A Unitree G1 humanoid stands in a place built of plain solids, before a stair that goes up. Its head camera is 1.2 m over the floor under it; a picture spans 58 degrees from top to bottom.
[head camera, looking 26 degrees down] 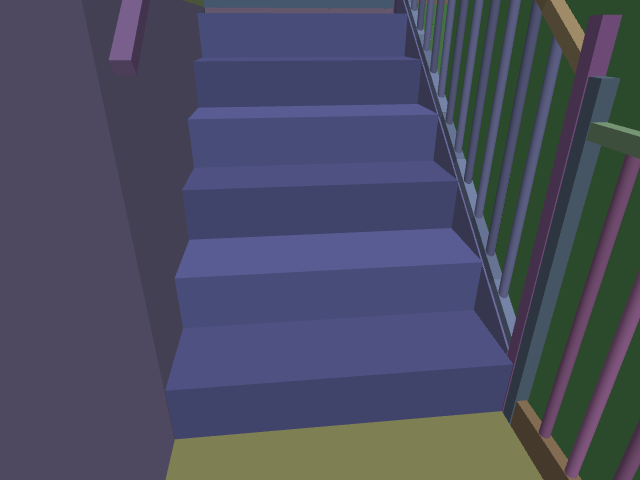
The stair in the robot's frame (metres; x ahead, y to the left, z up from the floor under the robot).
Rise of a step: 0.21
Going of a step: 0.31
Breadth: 1.11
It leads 6 degrees to the left of straight ahead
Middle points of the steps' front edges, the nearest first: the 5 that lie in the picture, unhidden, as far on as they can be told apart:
1.04 -0.08 0.21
1.35 -0.05 0.43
1.65 -0.02 0.64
1.96 0.01 0.85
2.26 0.05 1.06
